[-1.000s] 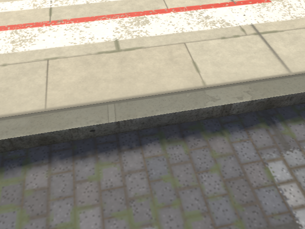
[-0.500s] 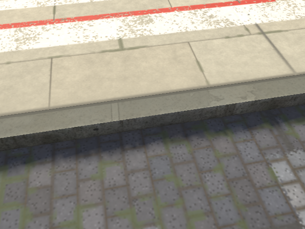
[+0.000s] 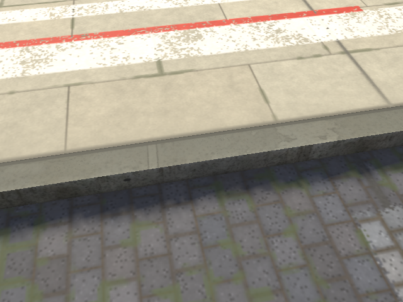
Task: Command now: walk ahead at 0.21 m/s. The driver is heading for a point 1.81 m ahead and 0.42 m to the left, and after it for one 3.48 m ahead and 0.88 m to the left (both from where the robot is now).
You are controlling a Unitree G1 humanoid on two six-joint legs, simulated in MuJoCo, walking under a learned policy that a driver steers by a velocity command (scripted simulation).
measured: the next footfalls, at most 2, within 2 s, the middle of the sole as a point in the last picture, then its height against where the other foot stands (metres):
left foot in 0.60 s outside the picture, level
right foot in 1.12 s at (239, 257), level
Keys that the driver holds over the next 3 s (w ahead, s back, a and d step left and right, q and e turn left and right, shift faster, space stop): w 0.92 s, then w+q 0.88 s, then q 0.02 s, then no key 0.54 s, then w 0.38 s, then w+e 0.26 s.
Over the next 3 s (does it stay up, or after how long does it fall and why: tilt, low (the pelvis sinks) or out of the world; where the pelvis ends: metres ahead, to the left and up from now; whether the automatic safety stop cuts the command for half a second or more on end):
stays up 1.17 0.31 0.11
